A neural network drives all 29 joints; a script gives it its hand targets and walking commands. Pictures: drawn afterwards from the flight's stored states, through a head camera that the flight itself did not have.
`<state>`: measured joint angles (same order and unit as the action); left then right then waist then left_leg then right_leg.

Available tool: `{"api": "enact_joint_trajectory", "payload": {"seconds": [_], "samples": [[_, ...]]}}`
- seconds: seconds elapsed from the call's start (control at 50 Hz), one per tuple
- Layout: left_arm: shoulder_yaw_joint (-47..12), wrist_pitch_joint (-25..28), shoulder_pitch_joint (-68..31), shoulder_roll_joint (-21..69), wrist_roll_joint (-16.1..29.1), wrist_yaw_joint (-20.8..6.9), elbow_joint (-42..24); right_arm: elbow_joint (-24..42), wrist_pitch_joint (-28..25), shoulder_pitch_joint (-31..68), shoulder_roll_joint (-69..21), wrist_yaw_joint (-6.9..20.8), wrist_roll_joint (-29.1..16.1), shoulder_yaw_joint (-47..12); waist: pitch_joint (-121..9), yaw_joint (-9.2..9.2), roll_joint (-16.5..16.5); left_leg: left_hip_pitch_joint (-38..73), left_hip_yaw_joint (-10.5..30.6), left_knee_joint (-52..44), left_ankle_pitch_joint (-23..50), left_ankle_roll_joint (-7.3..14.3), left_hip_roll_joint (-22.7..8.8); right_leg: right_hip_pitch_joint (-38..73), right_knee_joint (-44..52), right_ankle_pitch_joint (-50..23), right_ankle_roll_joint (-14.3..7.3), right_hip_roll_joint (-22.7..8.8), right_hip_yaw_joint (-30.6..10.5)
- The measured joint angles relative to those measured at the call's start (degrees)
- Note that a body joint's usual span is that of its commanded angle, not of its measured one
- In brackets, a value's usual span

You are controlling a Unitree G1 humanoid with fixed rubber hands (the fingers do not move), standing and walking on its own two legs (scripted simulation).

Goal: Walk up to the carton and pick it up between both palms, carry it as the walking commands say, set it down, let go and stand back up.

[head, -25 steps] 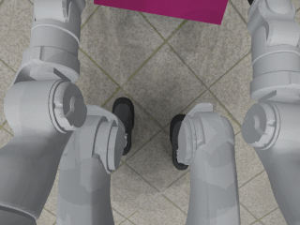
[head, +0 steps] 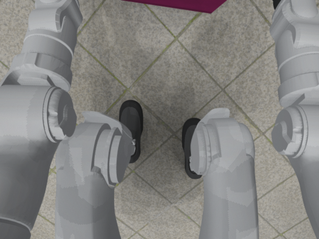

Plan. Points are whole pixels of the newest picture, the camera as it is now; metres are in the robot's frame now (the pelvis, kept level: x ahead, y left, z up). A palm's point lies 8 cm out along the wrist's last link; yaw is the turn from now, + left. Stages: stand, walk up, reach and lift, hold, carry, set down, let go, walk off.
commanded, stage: set down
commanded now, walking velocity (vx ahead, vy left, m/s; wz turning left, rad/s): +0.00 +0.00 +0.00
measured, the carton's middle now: out of the picture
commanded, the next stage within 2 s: let go in 1.40 s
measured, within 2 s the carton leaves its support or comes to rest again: neither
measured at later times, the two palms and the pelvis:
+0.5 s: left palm out of the picture +0.56 +0.19 -0.08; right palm out of the picture +0.56 -0.21 -0.08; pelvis -0.01 -0.01 +0.04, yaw +1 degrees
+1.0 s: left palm out of the picture +0.55 +0.20 +0.06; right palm out of the picture +0.56 -0.21 +0.06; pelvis -0.01 -0.01 +0.17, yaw +1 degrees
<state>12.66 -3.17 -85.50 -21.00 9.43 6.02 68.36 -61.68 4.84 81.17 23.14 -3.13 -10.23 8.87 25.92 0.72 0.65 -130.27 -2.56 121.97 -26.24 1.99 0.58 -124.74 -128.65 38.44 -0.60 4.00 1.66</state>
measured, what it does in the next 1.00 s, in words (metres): rises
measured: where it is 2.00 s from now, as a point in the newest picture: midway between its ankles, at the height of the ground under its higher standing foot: (162, 150)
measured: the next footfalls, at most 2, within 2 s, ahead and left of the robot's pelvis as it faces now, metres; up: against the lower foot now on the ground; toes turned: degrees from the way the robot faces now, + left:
none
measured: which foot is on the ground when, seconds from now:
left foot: down 0.00-1.00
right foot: down 0.00-1.00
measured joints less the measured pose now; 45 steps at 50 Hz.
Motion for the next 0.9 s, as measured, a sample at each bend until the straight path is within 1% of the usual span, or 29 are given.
{"api": "enact_joint_trajectory", "payload": {"seconds": [0.04,0.08,0.16,0.2,0.26,0.3,0.34,0.38,0.46,0.54,0.7,0.78,0.9], "samples": [[0.00,-0.10,-0.07,-0.37,0.03,0.05,-0.18,0.00,0.25,0.49,0.00,0.03,-0.49,-0.38,0.28,0.00,0.00,0.00,0.00,0.04,-0.04,0.00,-0.06,0.00,0.00,0.01,0.00,0.03,0.00],[-0.01,-0.63,0.05,-0.69,0.80,0.41,-1.87,0.62,0.56,0.68,0.01,-0.05,-1.11,-0.80,0.41,0.00,0.00,0.01,0.00,0.05,-0.06,0.00,-0.07,0.00,0.00,0.00,0.00,0.04,0.01],[-0.97,-1.75,-0.95,-2.33,2.68,1.37,-9.32,6.74,1.52,0.89,0.46,-1.32,-2.33,-0.80,3.87,0.00,-0.25,2.31,0.00,0.02,-0.05,0.00,-0.08,2.25,0.00,-0.04,-0.03,0.03,0.01],[-1.55,-2.37,-1.06,-2.84,3.32,1.76,-11.41,7.88,2.25,0.92,0.69,-1.73,-2.58,-0.81,4.19,0.00,-0.27,2.82,0.00,0.02,-0.03,0.00,-0.08,2.75,0.00,-0.07,-0.13,0.04,0.02],[-2.47,-5.18,-0.57,-2.91,4.22,2.34,-12.60,8.78,5.01,0.94,1.07,-2.17,-2.72,-0.82,4.09,0.00,-0.32,3.89,0.00,-0.05,-0.13,-0.05,-0.07,3.76,0.03,0.00,-0.30,0.04,0.03],[-2.95,-7.14,0.71,-2.92,4.96,2.69,-14.78,10.91,6.78,0.95,1.20,-2.50,-3.34,-0.83,4.09,0.00,-0.45,5.09,0.00,-0.38,-0.25,-0.16,-0.06,4.81,0.26,0.06,-0.62,0.04,0.02],[-2.97,-8.85,2.12,-2.93,5.05,3.02,-17.47,13.51,8.25,0.95,1.33,-2.61,-3.90,-0.83,4.08,-0.01,-0.81,6.62,0.00,-1.06,-0.37,-0.42,-0.01,6.09,0.77,0.07,-0.99,0.04,-0.04],[-2.97,-10.25,2.89,-2.92,4.78,3.14,-18.97,14.72,9.38,1.08,1.53,-2.63,-3.99,-0.82,4.04,-0.01,-1.33,8.42,0.01,-2.10,-0.47,-0.78,0.06,7.60,1.60,0.05,-1.32,0.04,-0.15],[-2.98,-12.63,3.03,-2.93,3.75,2.54,-20.00,14.77,12.02,1.25,1.93,-2.73,-2.76,-0.85,3.95,-0.01,-2.17,12.11,0.00,-5.18,-0.51,-1.23,0.25,10.74,4.38,-0.26,-1.76,0.04,-0.49],[-2.55,-13.71,3.10,-2.94,2.25,1.60,-21.98,15.12,13.59,1.26,1.96,-2.87,-2.31,-0.85,3.95,-0.01,-2.20,15.32,0.00,-8.78,-0.42,-1.26,0.45,13.70,7.97,-0.66,-1.82,0.04,-0.91],[-0.72,-16.65,4.78,-3.03,2.00,0.84,-28.55,20.99,16.25,1.25,2.04,-3.12,-1.71,-0.85,3.94,-0.01,-2.20,21.45,0.00,-16.02,-0.22,-1.32,0.79,19.63,15.52,-1.35,-1.82,0.04,-1.74],[-0.38,-17.75,6.81,-3.21,1.19,0.39,-30.02,21.09,17.12,1.25,2.12,-2.95,-1.30,-0.85,3.95,-0.01,-2.20,24.86,0.00,-19.99,0.11,-1.32,0.92,22.92,19.69,-2.00,-1.82,0.04,-2.16],[-0.27,-19.45,11.33,-3.22,1.45,0.16,-36.80,23.88,18.09,-0.26,2.19,-2.69,-1.31,-0.85,3.94,-0.01,-2.25,29.82,0.00,-26.40,1.76,-1.32,1.03,27.50,26.14,-4.07,-1.63,0.04,-2.78]]}}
